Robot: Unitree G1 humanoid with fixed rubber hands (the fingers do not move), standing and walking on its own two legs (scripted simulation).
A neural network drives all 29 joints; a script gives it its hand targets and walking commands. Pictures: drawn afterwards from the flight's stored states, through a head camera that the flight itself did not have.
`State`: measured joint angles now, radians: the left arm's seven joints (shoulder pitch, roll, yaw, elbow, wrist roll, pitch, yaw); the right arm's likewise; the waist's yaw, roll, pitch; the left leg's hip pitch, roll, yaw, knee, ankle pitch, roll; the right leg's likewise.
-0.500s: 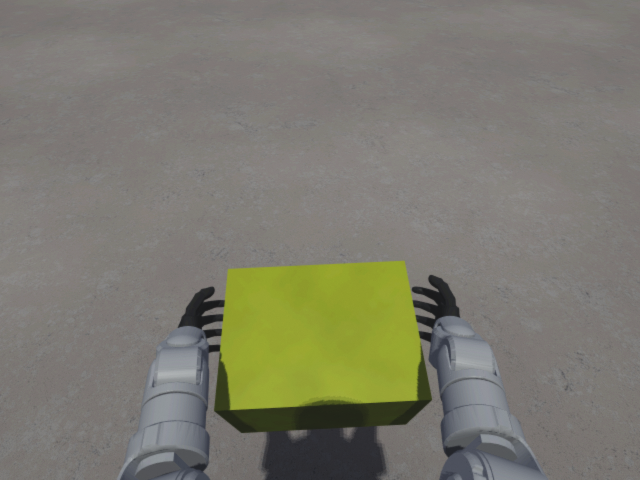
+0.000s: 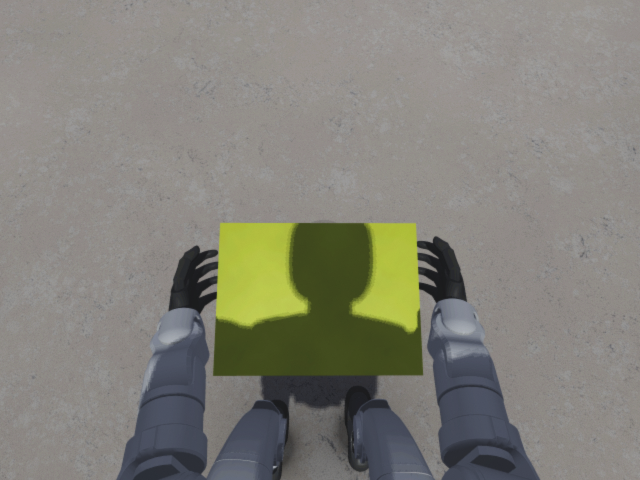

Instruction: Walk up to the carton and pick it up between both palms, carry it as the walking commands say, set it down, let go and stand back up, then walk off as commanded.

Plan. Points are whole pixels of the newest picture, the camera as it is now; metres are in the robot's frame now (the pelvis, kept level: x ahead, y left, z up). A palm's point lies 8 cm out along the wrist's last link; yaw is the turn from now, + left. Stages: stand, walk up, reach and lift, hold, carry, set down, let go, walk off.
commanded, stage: set down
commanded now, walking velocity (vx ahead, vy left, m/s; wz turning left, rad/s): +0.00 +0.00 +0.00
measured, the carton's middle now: (317, 298) +0.34 +0.03 -0.17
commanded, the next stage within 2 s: none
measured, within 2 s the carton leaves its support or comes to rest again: neither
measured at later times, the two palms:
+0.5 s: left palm (205, 285) +0.34 +0.20 -0.14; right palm (430, 286) +0.37 -0.14 -0.16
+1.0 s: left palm (206, 288) +0.35 +0.23 -0.25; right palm (399, 277) +0.40 -0.11 -0.25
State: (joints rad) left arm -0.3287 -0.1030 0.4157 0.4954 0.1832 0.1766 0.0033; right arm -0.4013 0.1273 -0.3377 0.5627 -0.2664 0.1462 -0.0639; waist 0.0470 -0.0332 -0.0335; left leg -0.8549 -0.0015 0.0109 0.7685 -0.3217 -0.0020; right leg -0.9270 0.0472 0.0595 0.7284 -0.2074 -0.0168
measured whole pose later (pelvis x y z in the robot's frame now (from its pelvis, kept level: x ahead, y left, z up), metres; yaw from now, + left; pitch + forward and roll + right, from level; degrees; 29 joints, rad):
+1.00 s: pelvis -0.05 +0.00 -0.17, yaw +2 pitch +45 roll +2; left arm -0.73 -0.03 0.49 0.51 0.11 0.31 0.01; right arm -0.78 0.07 -0.41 0.54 -0.26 0.30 -0.11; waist 0.07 -0.06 -0.21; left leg -1.77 -0.02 0.03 1.50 -0.51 0.00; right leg -1.85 0.05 0.06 1.45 -0.38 0.00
